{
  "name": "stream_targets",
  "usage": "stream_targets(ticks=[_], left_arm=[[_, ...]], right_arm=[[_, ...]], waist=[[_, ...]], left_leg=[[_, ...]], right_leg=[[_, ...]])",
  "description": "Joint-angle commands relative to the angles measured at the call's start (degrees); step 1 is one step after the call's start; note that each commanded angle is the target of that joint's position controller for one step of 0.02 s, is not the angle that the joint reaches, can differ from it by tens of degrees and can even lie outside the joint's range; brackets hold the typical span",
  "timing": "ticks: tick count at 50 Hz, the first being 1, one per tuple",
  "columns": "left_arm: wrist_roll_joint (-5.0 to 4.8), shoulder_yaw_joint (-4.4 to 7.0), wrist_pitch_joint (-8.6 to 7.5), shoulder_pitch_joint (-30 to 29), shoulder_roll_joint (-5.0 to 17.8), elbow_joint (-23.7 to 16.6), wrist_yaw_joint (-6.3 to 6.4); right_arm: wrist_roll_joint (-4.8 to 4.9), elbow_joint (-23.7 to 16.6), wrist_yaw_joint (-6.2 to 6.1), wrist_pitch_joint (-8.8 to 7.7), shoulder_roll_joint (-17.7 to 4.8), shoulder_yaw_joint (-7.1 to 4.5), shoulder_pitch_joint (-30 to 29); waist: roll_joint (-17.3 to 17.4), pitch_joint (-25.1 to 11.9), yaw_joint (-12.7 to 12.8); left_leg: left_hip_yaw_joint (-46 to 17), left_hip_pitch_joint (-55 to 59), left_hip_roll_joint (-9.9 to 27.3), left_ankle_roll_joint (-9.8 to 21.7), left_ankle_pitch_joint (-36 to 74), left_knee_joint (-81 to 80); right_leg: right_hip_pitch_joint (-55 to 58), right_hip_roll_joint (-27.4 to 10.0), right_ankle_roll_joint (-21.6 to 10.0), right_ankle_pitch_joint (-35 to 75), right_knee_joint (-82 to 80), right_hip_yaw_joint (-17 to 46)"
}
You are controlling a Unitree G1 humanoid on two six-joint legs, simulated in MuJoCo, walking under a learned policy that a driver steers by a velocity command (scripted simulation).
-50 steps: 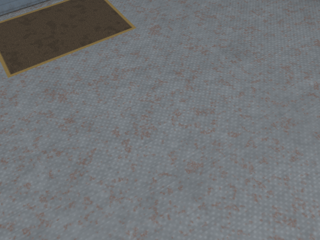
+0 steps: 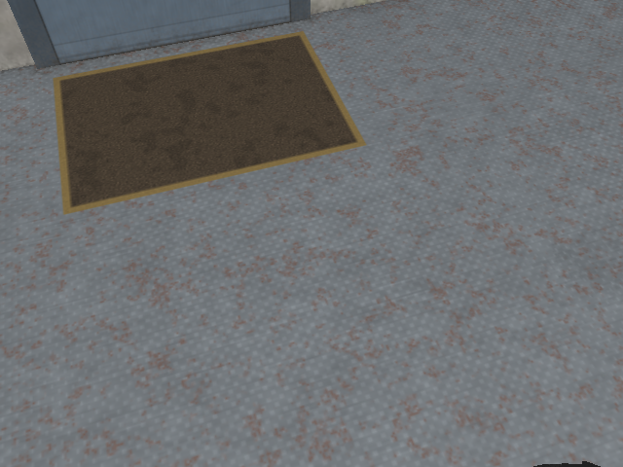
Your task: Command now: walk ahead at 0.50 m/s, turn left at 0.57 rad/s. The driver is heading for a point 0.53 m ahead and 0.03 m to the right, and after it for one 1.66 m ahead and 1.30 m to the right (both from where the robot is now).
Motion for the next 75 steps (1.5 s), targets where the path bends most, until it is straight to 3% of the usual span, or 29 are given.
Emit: stream_targets(ticks=[1, 3, 4, 5, 6, 8, 11, 18, 27, 30, 31, 32, 33, 34, 35, 37, 38, 42, 48, 55, 60, 61, 62, 63, 64, 66, 67, 70, 75], left_arm=[[0.01, 2.29, 0.16, -0.11, 10.37, -2.00, 0.58], [-0.11, 2.59, 1.28, -0.26, 12.05, -1.77, 0.79], [0.17, 2.29, 1.44, -0.44, 11.35, -2.81, 0.73], [-0.15, 0.65, 1.16, 1.58, 3.99, -6.80, -0.35], [0.18, 1.58, 0.63, -4.26, 8.39, -9.24, -0.62], [-0.93, 0.69, -0.32, -7.02, 6.76, -8.72, -0.84], [0.77, 0.45, 2.05, -1.59, 5.48, -4.86, -1.28], [-0.32, 1.01, 3.71, -11.36, 4.63, -5.74, -2.50], [0.38, -0.44, 2.88, -23.19, 2.23, -9.55, -3.75], [0.93, 0.05, 2.52, -14.71, 3.35, -7.49, -3.16], [1.23, 0.76, 2.00, -7.60, 4.88, -5.50, -2.81], [2.08, 1.70, 1.27, -0.07, 6.67, -3.42, -2.36], [2.05, 3.21, 1.14, 3.67, 12.22, -3.00, -1.60], [0.29, 4.60, 1.67, 1.75, 17.16, -4.19, -1.37], [-2.20, 4.77, 2.37, -0.21, 15.16, -4.90, -1.22], [-1.97, 2.92, 3.39, -7.84, 8.63, -5.80, -0.73], [-2.21, 2.46, 3.60, -9.31, 7.20, -6.05, -0.48], [-0.93, 3.02, 3.09, -9.51, 9.92, -6.22, -0.92], [-0.88, 3.57, 4.74, -7.12, 10.83, -7.08, -0.29], [0.03, 4.26, 6.01, -5.27, 11.63, -8.00, 0.11], [-0.40, 4.51, 6.59, -9.04, 12.31, -9.21, -0.20], [-1.04, 4.40, 6.72, -11.17, 12.04, -9.70, -0.13], [-1.61, 3.87, 6.61, -11.60, 10.23, -10.44, 0.00], [-1.94, 2.61, 6.43, -6.73, 5.01, -11.24, 0.02], [-0.19, 4.05, 6.91, -5.26, 10.78, -10.23, 0.50], [0.68, 4.74, 7.52, -6.38, 11.96, -8.56, 0.03], [0.13, 4.69, 8.00, -6.42, 11.37, -8.19, -0.53], [-0.83, 4.14, 8.75, -7.60, 10.45, -8.36, -2.08], [-0.73, 3.28, 9.45, -12.68, 9.16, -10.15, -2.68]], right_arm=[[-0.38, -4.47, -0.40, -0.63, -3.51, -0.73, -2.30], [-0.77, -1.40, -1.40, -1.31, -5.50, -2.01, 9.09], [-1.31, 1.80, -2.38, -1.67, -8.86, -3.51, 19.17], [-0.78, 1.23, -3.35, -1.54, -15.92, -5.17, 19.14], [1.20, -0.41, -3.63, -0.93, -17.14, -5.54, 20.84], [1.45, 1.64, -4.71, -1.08, -10.56, -3.77, 16.18], [1.43, 2.31, -4.53, -3.13, -5.10, -1.60, 11.51], [1.28, 6.68, -4.28, -5.36, -6.18, -1.56, 17.77], [0.95, 11.19, -6.23, -5.66, -5.37, -0.36, 22.36], [0.84, 11.68, -7.40, -5.00, -7.79, -0.69, 20.47], [0.82, 11.45, -7.65, -4.66, -8.63, -0.89, 19.49], [1.60, 10.60, -7.57, -4.61, -9.14, -0.92, 17.40], [1.90, 8.08, -7.15, -5.13, -6.39, -0.29, 17.81], [3.48, 5.87, -6.61, -5.03, -3.60, 0.13, 22.91], [1.44, 6.46, -6.57, -4.62, -6.30, -0.18, 19.47], [1.36, 4.91, -6.30, -4.62, -5.66, -0.08, 14.62], [0.43, 4.45, -6.20, -3.56, -5.80, -0.20, 14.01], [0.19, 4.09, -6.13, -0.24, -3.73, 0.07, 16.90], [0.53, 0.86, -6.58, 1.07, -5.47, -0.61, 8.62], [1.58, -1.59, -7.17, 0.65, -6.13, -0.35, 3.55], [2.65, -1.72, -7.54, -0.56, -6.80, -0.05, 7.60], [2.27, -1.16, -7.78, -0.97, -6.85, -0.08, 10.15], [1.47, -0.84, -8.26, -1.43, -8.91, -0.54, 11.81], [0.94, -2.60, -8.75, -1.20, -14.26, -1.27, 8.22], [1.34, -2.53, -8.09, -0.33, -14.65, -1.57, 9.63], [1.79, -2.86, -7.52, -0.04, -8.92, -0.19, 8.60], [1.48, -3.56, -7.55, 0.15, -8.03, 0.08, 6.17], [0.84, -3.71, -7.63, 0.13, -8.44, -0.20, 7.13], [0.81, -2.32, -7.36, -0.14, -9.54, -1.18, 11.41]], waist=[[-7.23, 1.32, -2.51], [-6.53, -5.77, -7.71], [-2.45, -11.75, -11.95], [11.58, -16.60, -8.35], [7.35, -21.11, -11.17], [-0.26, -7.37, -7.63], [-0.66, -4.36, -2.04], [0.42, 1.90, -4.74], [1.01, 4.64, -7.30], [3.77, -0.36, -3.23], [4.17, -4.07, -0.42], [2.75, -8.06, 3.88], [-5.88, -13.96, 3.92], [-15.70, -23.57, -0.55], [-2.11, -22.62, 0.79], [0.94, -6.56, -2.76], [0.66, -3.68, -4.12], [-2.48, -5.99, -6.33], [-6.06, -6.14, -3.11], [-7.65, -4.48, -1.03], [-8.61, -4.75, -3.61], [-7.92, -4.31, -5.64], [-3.96, -4.80, -5.85], [10.72, -5.88, -1.69], [10.38, -6.42, -2.89], [2.93, -3.26, -1.92], [3.69, -2.30, -1.08], [7.48, -3.89, -2.31], [7.53, -3.71, -5.01]], left_leg=[[4.35, 5.76, -4.06, 3.30, -6.32, -3.47], [4.72, 20.00, -8.68, 6.36, -9.04, -7.62], [-1.80, 35.05, -5.76, 8.72, -11.01, -10.22], [-30.23, 51.74, 12.33, 15.24, -16.48, -13.77], [-49.98, 54.26, 17.30, 19.22, -12.70, -22.70], [-30.27, 41.11, 14.25, 14.85, 1.54, -23.33], [-17.36, 27.60, 8.30, 9.81, 14.03, -26.68], [-7.46, 30.91, 6.63, 5.06, 12.85, -33.16], [2.23, 42.05, 8.63, 2.38, 30.34, -30.28], [4.93, 43.75, 8.45, 0.28, 60.44, -14.39], [5.08, 41.62, 8.37, -0.17, 59.92, -4.36], [6.22, 35.03, 6.68, -0.89, 48.04, 9.28], [7.48, 20.64, 0.81, -2.36, 8.21, 29.23], [-0.48, 1.98, -9.65, -4.36, -30.99, 48.63], [-7.75, 0.36, -4.26, -3.97, -23.44, 47.89], [-6.69, -0.07, -0.65, -4.58, -18.19, 38.75], [-6.84, 1.67, 0.25, -5.29, -17.55, 34.63], [-5.30, 7.13, -0.65, -7.44, -14.14, 26.40], [-6.79, 1.67, -0.06, -8.53, -9.48, 17.77], [-8.91, 2.19, -2.82, -7.11, -14.82, 8.18], [-9.23, 14.77, -5.60, -4.88, -15.79, -7.24], [-9.17, 20.89, -5.16, -4.42, -10.20, -16.24], [-13.23, 28.29, 0.51, -3.18, -5.02, -23.23], [-28.23, 34.84, 16.11, 1.86, 8.97, -25.16], [-33.28, 31.72, 21.09, 9.15, 22.23, -22.20], [-22.90, 28.75, 16.07, 8.94, 25.08, -20.66], [-17.55, 28.21, 12.13, 6.50, 22.34, -20.71], [-10.77, 30.52, 8.90, 5.69, 26.94, -19.69], [-9.83, 34.43, 11.88, 7.75, 20.99, -20.45]], right_leg=[[-0.53, -15.39, -6.08, 51.39, 4.96, 2.03], [-2.30, -14.78, -5.29, 58.37, 23.59, 0.11], [-12.47, -13.36, -3.57, 45.33, 39.46, -0.30], [-36.56, -4.92, -0.24, -2.98, 59.45, 0.39], [-45.01, 1.03, 0.67, -10.99, 68.34, 13.04], [-46.39, -5.34, -0.95, 0.58, 62.17, 15.07], [-34.14, -7.58, -1.01, 2.45, 53.46, 15.40], [-44.67, -5.18, -1.73, 14.72, 42.67, 17.89], [-43.17, -1.32, -4.61, 18.95, 22.33, 9.27], [-31.99, 4.92, -7.63, 11.88, 19.96, 4.88], [-24.47, 6.15, -9.06, 12.39, 17.66, 6.09], [-13.17, 5.01, -11.21, 20.16, 11.31, 9.19], [1.38, -8.69, -15.61, 42.22, 14.73, 23.84], [17.08, -23.86, -28.19, 70.40, 14.81, 49.59], [11.95, -20.96, -26.72, 67.39, 13.06, 42.13], [-5.65, -14.77, -20.93, 53.98, 6.55, 33.12], [-11.09, -11.95, -19.02, 51.44, 4.78, 30.52], [-18.17, -7.34, -16.74, 54.16, 4.33, 26.02], [-15.05, -5.92, -13.21, 35.35, 4.10, 31.66], [-10.06, -7.17, -13.97, 33.00, 7.57, 40.17], [-11.56, -5.35, -11.33, 38.38, 11.40, 44.95], [-14.65, -3.14, -8.82, 33.11, 13.10, 44.33], [-20.16, 0.23, -5.58, 21.60, 17.57, 41.21], [-29.13, 8.56, -1.78, -5.17, 29.51, 29.23], [-32.91, 11.68, -0.96, -18.58, 39.83, 21.70], [-33.13, 6.71, 0.29, -12.47, 50.40, 21.73], [-33.23, 6.07, 1.07, -9.17, 51.71, 21.20], [-34.09, 6.04, 3.08, -5.07, 54.29, 18.80], [-35.71, 3.72, 3.52, -4.59, 46.99, 17.17]])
